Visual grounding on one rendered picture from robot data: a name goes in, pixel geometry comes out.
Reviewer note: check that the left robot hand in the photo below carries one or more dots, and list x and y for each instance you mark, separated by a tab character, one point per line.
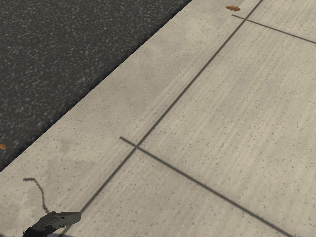
51	222

